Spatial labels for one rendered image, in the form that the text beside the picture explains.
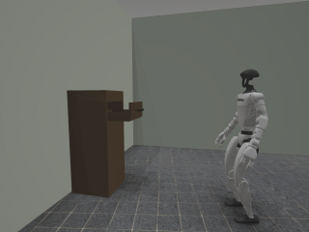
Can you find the left robot forearm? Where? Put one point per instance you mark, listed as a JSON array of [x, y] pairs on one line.
[[258, 132]]

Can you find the robot left thigh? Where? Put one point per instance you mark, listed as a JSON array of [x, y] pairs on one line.
[[240, 171]]

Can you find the right robot forearm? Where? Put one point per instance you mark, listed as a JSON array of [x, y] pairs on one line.
[[232, 125]]

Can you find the cabinet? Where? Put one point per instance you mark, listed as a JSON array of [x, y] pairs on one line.
[[97, 146]]

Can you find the robot left upper arm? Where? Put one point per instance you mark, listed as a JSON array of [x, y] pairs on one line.
[[259, 101]]

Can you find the right robot foot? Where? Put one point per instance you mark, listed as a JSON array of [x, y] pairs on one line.
[[233, 203]]

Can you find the drawer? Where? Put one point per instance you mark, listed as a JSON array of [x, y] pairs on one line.
[[126, 115]]

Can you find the left robot hand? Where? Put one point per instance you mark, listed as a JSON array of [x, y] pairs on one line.
[[249, 153]]

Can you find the right robot hand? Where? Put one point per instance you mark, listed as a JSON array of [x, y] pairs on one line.
[[223, 136]]

